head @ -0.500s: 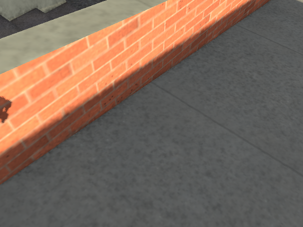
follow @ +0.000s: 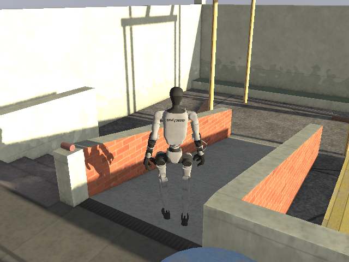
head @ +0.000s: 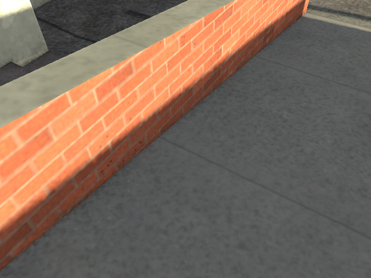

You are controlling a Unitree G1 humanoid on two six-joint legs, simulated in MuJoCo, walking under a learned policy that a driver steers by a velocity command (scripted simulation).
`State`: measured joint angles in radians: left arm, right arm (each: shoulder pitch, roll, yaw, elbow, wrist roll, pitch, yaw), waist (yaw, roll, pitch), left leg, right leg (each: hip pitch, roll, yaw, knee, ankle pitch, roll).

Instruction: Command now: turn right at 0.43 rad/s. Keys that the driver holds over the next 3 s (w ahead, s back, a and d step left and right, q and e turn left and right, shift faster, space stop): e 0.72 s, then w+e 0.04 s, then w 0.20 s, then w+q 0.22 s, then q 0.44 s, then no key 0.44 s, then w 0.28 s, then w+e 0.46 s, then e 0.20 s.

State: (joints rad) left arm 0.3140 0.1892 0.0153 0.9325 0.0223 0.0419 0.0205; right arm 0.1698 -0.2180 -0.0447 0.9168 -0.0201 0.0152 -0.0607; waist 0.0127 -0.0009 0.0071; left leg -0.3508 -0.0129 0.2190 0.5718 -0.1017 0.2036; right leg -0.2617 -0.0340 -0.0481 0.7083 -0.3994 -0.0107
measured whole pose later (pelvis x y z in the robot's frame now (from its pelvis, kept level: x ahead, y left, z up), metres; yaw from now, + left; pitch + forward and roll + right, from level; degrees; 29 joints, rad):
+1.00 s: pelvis +0.01 +0.00 +0.03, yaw -31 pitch +1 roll +0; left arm 0.19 0.28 0.04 0.76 0.04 0.03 -0.04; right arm 0.39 -0.28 -0.06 0.82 -0.02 -0.04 0.01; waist -0.07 0.00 -0.02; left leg -0.16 0.04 0.10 0.45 -0.14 0.04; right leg -0.20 0.03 0.00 0.51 -0.33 -0.05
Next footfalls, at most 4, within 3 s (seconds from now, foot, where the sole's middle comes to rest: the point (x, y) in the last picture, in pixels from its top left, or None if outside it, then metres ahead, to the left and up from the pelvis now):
0.56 left None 0.05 0.11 -0.76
1.00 right None -0.04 -0.10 -0.76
1.44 left None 0.30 -0.07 -0.81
2.04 right None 0.21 -0.24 -0.81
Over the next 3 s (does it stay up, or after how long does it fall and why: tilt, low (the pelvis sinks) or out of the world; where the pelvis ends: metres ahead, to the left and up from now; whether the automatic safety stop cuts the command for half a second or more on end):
stays up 0.54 -0.18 -0.11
